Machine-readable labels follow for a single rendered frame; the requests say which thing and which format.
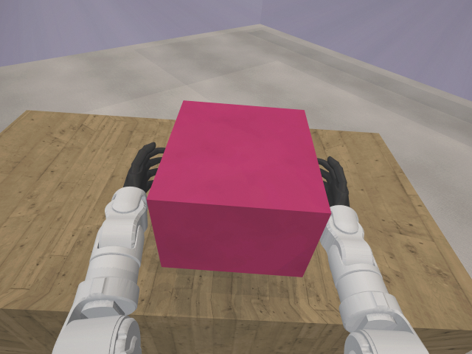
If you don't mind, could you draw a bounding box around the robot left upper arm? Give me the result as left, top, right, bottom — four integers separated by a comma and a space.
54, 315, 142, 354

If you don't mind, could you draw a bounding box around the pedestal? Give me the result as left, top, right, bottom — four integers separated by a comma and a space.
0, 110, 472, 354

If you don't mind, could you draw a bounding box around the right robot forearm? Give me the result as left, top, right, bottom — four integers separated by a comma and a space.
320, 205, 429, 354

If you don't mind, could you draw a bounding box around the right robot hand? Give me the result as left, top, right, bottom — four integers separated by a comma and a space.
317, 156, 350, 207

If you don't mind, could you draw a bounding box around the carton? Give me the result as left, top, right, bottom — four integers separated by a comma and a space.
146, 100, 331, 277

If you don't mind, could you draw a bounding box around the left robot hand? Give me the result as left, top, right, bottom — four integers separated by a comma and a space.
123, 142, 165, 193

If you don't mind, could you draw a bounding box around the left robot forearm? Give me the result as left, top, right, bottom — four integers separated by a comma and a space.
52, 187, 148, 354

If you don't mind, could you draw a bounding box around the robot right upper arm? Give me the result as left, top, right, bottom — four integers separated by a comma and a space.
344, 329, 428, 354

